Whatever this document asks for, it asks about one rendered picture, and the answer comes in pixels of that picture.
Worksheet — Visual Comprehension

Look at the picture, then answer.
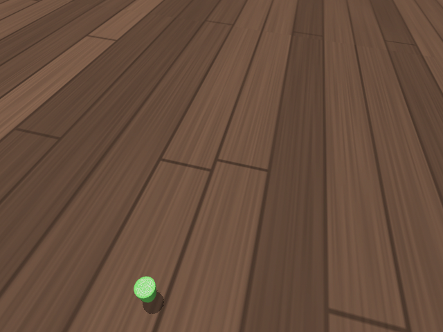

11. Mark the cup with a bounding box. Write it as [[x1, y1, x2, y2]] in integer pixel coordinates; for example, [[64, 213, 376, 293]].
[[134, 277, 156, 302]]

